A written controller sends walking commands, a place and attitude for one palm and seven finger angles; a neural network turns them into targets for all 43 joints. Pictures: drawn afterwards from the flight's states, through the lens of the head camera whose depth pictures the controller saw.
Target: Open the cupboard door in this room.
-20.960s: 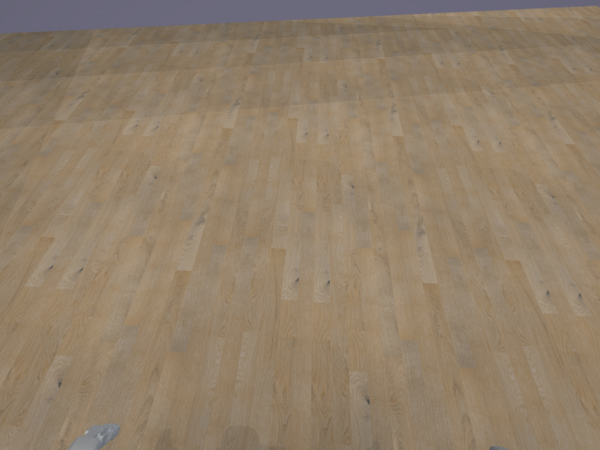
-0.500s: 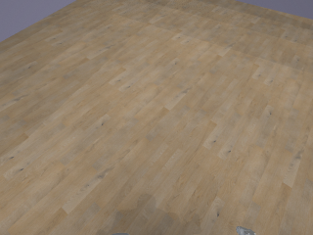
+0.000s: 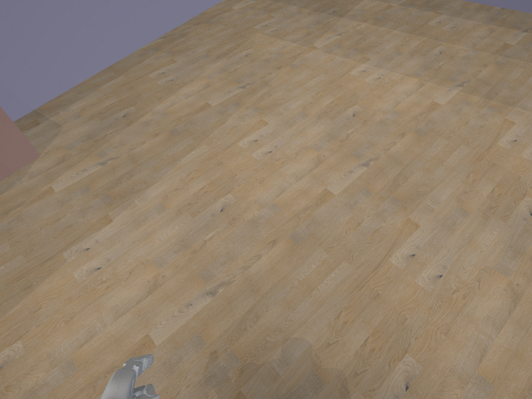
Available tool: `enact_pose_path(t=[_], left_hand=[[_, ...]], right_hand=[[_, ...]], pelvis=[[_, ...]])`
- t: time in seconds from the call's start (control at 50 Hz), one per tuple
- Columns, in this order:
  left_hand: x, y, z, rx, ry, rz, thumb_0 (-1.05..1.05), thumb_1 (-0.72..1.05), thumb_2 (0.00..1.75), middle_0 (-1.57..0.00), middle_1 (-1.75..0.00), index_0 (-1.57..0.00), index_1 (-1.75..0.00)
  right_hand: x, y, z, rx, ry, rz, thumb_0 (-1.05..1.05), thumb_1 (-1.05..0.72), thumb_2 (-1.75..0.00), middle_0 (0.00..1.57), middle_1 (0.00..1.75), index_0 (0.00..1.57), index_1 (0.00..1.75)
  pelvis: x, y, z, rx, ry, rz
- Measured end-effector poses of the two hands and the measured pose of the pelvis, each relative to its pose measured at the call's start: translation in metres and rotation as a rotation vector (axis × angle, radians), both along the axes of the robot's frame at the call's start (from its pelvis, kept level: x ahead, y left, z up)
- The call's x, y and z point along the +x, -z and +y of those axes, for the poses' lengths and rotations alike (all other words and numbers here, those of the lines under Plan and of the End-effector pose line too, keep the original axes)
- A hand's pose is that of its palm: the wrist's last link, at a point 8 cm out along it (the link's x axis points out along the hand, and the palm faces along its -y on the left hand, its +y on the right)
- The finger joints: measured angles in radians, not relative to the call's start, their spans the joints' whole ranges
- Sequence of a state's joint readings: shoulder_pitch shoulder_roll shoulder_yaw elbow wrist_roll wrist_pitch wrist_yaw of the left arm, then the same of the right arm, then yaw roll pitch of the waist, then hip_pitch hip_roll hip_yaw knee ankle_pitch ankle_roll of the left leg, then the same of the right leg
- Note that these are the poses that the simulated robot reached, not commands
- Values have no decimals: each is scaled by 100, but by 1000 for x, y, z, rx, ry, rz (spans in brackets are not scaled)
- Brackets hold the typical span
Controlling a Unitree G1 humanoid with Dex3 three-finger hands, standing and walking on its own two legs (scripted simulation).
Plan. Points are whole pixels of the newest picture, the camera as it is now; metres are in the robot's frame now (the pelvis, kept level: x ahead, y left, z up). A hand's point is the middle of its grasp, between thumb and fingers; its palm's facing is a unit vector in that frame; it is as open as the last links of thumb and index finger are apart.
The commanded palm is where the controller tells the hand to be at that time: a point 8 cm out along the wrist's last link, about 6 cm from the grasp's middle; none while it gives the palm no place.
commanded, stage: turn or walk to find it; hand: left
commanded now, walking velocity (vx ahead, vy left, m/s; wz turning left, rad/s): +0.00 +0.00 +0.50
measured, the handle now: out of the picture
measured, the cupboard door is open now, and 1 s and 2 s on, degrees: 0 0 0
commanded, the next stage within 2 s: none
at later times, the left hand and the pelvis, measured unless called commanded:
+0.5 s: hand out of the picture -0.07 +0.24 -0.18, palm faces +0.33 -0.91 -0.25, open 7.4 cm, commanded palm none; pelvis -0.03 +0.03 -0.01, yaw +17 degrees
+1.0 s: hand out of the picture -0.01 +0.24 -0.14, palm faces +0.47 -0.84 -0.26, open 7.4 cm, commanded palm none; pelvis -0.02 +0.00 +0.00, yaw +31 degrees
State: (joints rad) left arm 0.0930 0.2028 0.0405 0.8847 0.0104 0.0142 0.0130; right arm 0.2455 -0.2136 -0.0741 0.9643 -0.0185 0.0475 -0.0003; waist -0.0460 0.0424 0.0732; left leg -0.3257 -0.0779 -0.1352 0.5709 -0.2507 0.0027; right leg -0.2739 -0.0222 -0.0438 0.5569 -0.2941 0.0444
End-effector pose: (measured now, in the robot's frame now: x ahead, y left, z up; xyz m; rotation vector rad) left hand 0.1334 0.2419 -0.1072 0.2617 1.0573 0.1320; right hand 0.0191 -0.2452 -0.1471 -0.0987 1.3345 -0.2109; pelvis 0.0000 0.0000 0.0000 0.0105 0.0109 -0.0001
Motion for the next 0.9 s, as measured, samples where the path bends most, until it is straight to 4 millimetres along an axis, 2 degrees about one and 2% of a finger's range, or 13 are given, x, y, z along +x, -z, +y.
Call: enact_pose_path(t=[0.06,0.16,0.28,0.38,0.48,0.54,0.6,0.72,0.8,0.9], left_hand=[[-19,-6,-10,6,-32,-3,0,91,90,-20,-30,-20,-30],[-61,-9,-16,3,-118,51,0,91,90,-20,-30,-20,-30],[-115,-1,-13,-19,-226,125,0,91,90,-20,-30,-20,-30],[-165,11,3,-42,-320,196,0,91,90,-21,-30,-20,-30],[-217,36,34,-68,-422,257,0,91,90,-21,-30,-20,-30],[-236,40,49,-67,-464,299,1,91,90,-20,-30,-20,-30],[-239,33,60,-73,-492,283,1,91,90,-20,-30,-20,-30],[-221,20,70,-65,-512,173,1,91,90,-20,-30,-20,-30],[-204,14,69,-52,-515,116,1,91,90,-20,-30,-20,-30],[-180,5,56,-35,-514,48,1,91,90,-20,-30,-20,-30]], right_hand=[[0,2,-12,6,-27,21,1,-91,-89,20,30,21,30],[13,-3,-26,5,-91,25,1,-91,-90,20,30,20,30],[38,-9,-24,-15,-190,29,1,-91,-90,20,30,20,30],[76,-15,0,-39,-299,-18,1,-91,-90,20,30,20,30],[120,-22,42,-73,-415,-139,1,-91,-90,20,30,20,30],[133,-32,66,-75,-460,-197,1,-91,-90,20,30,20,30],[135,-42,82,-78,-492,-209,1,-91,-89,20,30,20,30],[127,-44,96,-53,-532,-183,1,-91,-89,20,30,21,30],[116,-37,92,-33,-534,-150,1,-91,-89,20,30,21,30],[101,-22,72,-14,-533,-82,1,-91,-89,20,30,21,30]], pelvis=[[-4,-3,-9,7,-43,-13],[-7,-9,-16,25,-102,-25],[-12,-11,-15,32,-172,-21],[-19,-8,-2,26,-228,-13],[-28,6,23,-5,-287,-11],[-32,4,31,-8,-301,-20],[-35,-4,37,-27,-334,-23],[-38,-12,40,-29,-391,-22],[-38,-12,35,-20,-427,-20],[-35,-9,20,-8,-478,-14]])
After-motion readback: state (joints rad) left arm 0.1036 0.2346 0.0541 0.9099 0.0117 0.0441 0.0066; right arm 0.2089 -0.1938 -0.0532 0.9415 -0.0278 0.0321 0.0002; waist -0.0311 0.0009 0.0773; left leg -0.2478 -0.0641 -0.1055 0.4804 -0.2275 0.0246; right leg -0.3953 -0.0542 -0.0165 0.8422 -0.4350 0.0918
